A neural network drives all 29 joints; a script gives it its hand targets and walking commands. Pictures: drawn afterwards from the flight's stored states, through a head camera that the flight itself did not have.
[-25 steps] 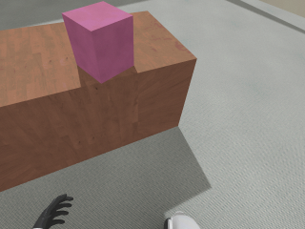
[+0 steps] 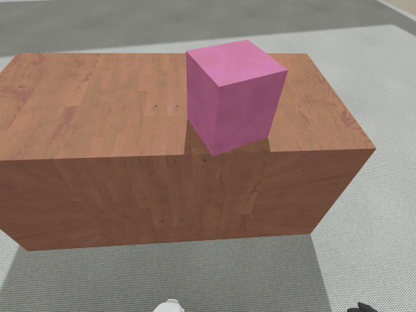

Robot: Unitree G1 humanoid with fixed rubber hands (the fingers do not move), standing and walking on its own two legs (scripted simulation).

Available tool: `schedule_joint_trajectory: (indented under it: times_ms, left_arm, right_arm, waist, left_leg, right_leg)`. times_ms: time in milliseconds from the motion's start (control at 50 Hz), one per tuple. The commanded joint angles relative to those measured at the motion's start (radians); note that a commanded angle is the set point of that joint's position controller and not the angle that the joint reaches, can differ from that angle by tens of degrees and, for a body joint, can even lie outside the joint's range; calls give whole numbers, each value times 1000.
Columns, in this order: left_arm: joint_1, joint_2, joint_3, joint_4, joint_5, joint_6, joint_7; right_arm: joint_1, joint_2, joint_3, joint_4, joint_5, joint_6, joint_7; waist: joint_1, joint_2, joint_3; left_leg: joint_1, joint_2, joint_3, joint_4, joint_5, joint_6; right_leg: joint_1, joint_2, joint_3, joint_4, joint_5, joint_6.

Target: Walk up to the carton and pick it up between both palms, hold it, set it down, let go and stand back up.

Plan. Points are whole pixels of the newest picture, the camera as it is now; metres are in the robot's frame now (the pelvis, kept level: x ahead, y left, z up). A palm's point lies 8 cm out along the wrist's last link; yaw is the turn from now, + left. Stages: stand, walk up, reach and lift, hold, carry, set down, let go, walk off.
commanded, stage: walk up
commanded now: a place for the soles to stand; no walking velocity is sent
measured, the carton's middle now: (230, 97) +0.73 +0.01 +0.01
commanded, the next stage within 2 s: none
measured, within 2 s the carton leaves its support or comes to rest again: neither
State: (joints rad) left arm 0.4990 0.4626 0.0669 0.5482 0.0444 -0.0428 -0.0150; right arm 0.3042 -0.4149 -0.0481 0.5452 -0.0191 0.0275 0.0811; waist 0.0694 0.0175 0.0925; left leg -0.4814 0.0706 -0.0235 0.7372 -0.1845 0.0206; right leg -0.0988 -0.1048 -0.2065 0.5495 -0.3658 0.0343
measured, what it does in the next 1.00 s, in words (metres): walks ahead: left foot, then right foot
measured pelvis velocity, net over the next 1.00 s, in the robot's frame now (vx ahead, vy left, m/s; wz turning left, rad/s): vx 0.16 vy -0.03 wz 0.23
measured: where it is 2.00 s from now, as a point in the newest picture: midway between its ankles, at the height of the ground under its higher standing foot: (225, 293)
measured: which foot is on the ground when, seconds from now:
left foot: up 0.00-0.02, down 0.04-1.00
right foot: down 0.00-0.04, up 0.06-0.50, down 0.52-1.00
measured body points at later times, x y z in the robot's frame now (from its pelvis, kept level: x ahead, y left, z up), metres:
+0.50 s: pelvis +0.15 +0.00 -0.01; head +0.18 +0.04 +0.44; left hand +0.28 +0.30 -0.10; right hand +0.22 -0.32 -0.06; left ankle +0.12 +0.13 -0.73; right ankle +0.27 -0.13 -0.71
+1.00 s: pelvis +0.16 -0.03 +0.00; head +0.16 -0.01 +0.45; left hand +0.18 +0.30 -0.11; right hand +0.34 -0.30 -0.09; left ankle +0.14 +0.12 -0.73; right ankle +0.27 -0.13 -0.73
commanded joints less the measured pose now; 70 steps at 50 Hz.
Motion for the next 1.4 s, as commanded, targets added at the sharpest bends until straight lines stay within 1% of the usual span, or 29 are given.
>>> schedule_joint_trajectory:
  times_ms: [0, 20, 40, 60, 80, 140, 200, 240, 340, 420, 460, 500, 540, 560, 600, 660, 700, 720, 760, 800, 840, 860, 900, 940, 1180, 1200, 1240, 1280, 1380]
  left_arm:
    - [6, 112, 43, -129, -6, -3, -2]
    - [8, 57, 24, -156, -12, -5, -14]
    - [-23, 143, 46, -181, -14, 11, -12]
    - [-90, 203, 58, -218, -7, 23, -2]
    - [-118, 214, 63, -206, -8, 26, -1]
    - [-28, 139, 49, -130, -8, 24, -11]
    - [-51, 121, 44, -124, -5, 36, -19]
    - [-106, 100, 43, -156, -2, 51, -26]
    - [-202, 70, 26, -160, -18, 72, -10]
    - [-229, 102, 37, -115, -27, 72, 3]
    - [-198, 146, 48, -84, -25, 60, 15]
    - [-202, 231, 68, -94, -28, 52, 14]
    - [-244, 202, 63, -85, -43, 52, 19]
    - [-253, 166, 54, -70, -45, 49, 16]
    - [-294, 137, 25, -62, -43, 53, 17]
    - [-365, 161, 19, -45, -35, 63, 11]
    - [-388, 127, 4, -39, -49, 66, 5]
    - [-379, 105, -10, -29, -51, 64, 1]
    - [-334, 104, 0, 7, -79, 68, -12]
    - [-255, 158, 26, 63, -72, 77, -10]
    - [-321, 177, 23, 69, -57, 50, -9]
    - [-358, 159, 17, 75, -64, 38, -11]
    - [-362, 139, 0, 103, -66, 26, -10]
    - [-350, 166, 8, 129, -65, 29, -13]
    - [-362, 122, 0, 272, -65, 25, -16]
    - [-276, 188, 55, 222, -18, 29, -42]
    - [-353, 155, 63, 179, -15, 45, -68]
    - [-393, 131, 74, 112, -2, 55, -85]
    - [-339, 91, 79, 86, -9, 33, -98]
  right_arm:
    - [217, -267, -122, -40, -19, -59, -53]
    - [220, -332, -136, -80, -22, -67, -75]
    - [234, -320, -130, -97, -13, -62, -90]
    - [251, -323, -135, -109, 8, -66, -104]
    - [239, -316, -134, -110, 17, -74, -110]
    - [193, -252, -100, -101, 12, -87, -119]
    - [217, -229, -86, -106, 7, -98, -125]
    - [229, -240, -86, -103, -2, -99, -129]
    - [195, -203, -47, -122, 11, -76, -132]
    - [163, -256, -33, -118, 34, -56, -127]
    - [159, -227, -19, -102, 40, -48, -122]
    - [219, -141, 15, -99, 43, -49, -132]
    - [185, -205, -11, -83, 38, -21, -157]
    - [151, -230, -14, -59, 27, -25, -154]
    - [180, -222, -23, -5, 23, -34, -142]
    - [185, -191, -19, 36, 28, -36, -128]
    - [141, -200, -26, 58, 21, -46, -117]
    - [111, -216, -33, 68, 21, -48, -116]
    - [-31, -272, -44, 29, 5, -57, -117]
    - [-143, -252, -34, 50, 7, -65, -112]
    - [-57, -188, -24, 93, 26, -60, -107]
    - [-47, -202, -23, 110, 28, -62, -104]
    - [-90, -213, -19, 126, 27, -67, -92]
    - [-85, -212, -22, 145, 34, -73, -90]
    - [-181, -211, -14, 277, 28, -76, -93]
    - [-15, -257, -69, 252, 11, -80, -99]
    - [39, -327, -105, 252, -3, -75, -111]
    - [27, -339, -122, 213, -24, -90, -132]
    - [20, -265, -131, 158, -26, -110, -135]
  waist:
    - [-142, 180, -128]
    - [-146, 289, -146]
    - [-144, 165, -130]
    - [-171, 142, -103]
    - [-157, 75, -72]
    - [-87, 90, -82]
    - [-88, 94, -76]
    - [-85, 91, -76]
    - [-83, 145, -9]
    - [-91, 171, -98]
    - [-53, 93, -112]
    - [-51, -151, -231]
    - [-38, -158, -136]
    - [-40, -116, -98]
    - [-63, -164, -85]
    - [-96, -251, -133]
    - [-102, -215, -125]
    - [-91, -193, -99]
    - [-56, -39, -4]
    - [-1, 31, 63]
    - [-52, -114, 8]
    - [-71, -62, -14]
    - [-74, 27, -30]
    - [-74, -13, -46]
    - [-45, 2, -72]
    - [-73, -26, -139]
    - [-114, 131, -5]
    - [-108, 106, 83]
    - [-92, 90, -5]
  left_leg:
    - [501, -52, -98, -184, -268, 60]
    - [546, 163, -536, -311, -400, 147]
    - [550, 279, -793, -433, -389, 238]
    - [510, 325, -814, -437, -294, 295]
    - [464, 276, -703, -415, -122, 261]
    - [362, 171, -386, -316, 254, 189]
    - [371, 139, -320, -285, 488, 160]
    - [369, 136, -292, -284, 473, 188]
    - [206, 42, -176, -227, 601, 124]
    - [195, 67, -201, -140, 460, 110]
    - [119, 42, -196, -25, 285, 59]
    - [-4, -103, -99, 300, -317, -20]
    - [41, -74, -122, 386, -492, -20]
    - [43, -64, -141, 361, -475, -23]
    - [99, -62, -88, 272, -436, -24]
    - [246, -54, 4, 12, -263, -18]
    - [373, -74, 1, -165, -80, 0]
    - [382, -43, -67, -202, -99, 14]
    - [70, 141, -375, -363, -483, 104]
    - [-238, 123, -297, -369, -591, 99]
    - [68, -32, -74, -193, -312, 10]
    - [227, -46, -65, -183, -210, 2]
    - [241, 6, -116, -246, -146, 20]
    - [186, 21, -149, -316, -262, 24]
    - [197, 41, -146, -390, -121, 25]
    - [275, 47, -182, -375, -466, 91]
    - [316, 202, -429, -541, -741, 191]
    - [347, 330, -573, -576, -668, 257]
    - [486, 191, -187, -445, -162, 186]
  right_leg:
    - [-360, -91, 19, 374, -161, -129]
    - [-544, -2, 40, 622, -237, -68]
    - [-632, 42, 154, 697, -212, -54]
    - [-668, 2, 187, 779, -214, -61]
    - [-664, -28, 237, 779, -182, -58]
    - [-518, -40, 253, 645, -75, -56]
    - [-518, -10, 228, 628, 10, -37]
    - [-535, -2, 233, 610, 43, -35]
    - [-382, 37, 170, 365, 180, -41]
    - [-119, 73, 156, 114, 210, -74]
    - [63, 38, 200, -53, 312, -105]
    - [150, -294, 574, -76, 488, -246]
    - [-65, -330, 617, -116, 368, -358]
    - [-102, -282, 544, -126, 368, -331]
    - [-149, -192, 381, -96, 402, -284]
    - [-206, -146, 315, -81, 168, -216]
    - [-302, -100, 287, -35, 57, -155]
    - [-362, -90, 278, -4, 4, -120]
    - [-264, 13, 244, 61, -112, -53]
    - [38, 11, 256, 87, -105, -68]
    - [-177, -128, 410, -164, -128, -109]
    - [-293, -140, 418, -207, -132, -133]
    - [-257, -71, 322, -176, -59, -92]
    - [-202, -66, 309, -177, -108, -82]
    - [-70, -57, 261, -197, 68, -75]
    - [-111, -12, 215, -107, -224, -94]
    - [-388, 66, 150, 132, -168, -59]
    - [-581, -5, 274, 362, -74, -72]
    - [-488, 0, 231, 220, -17, -45]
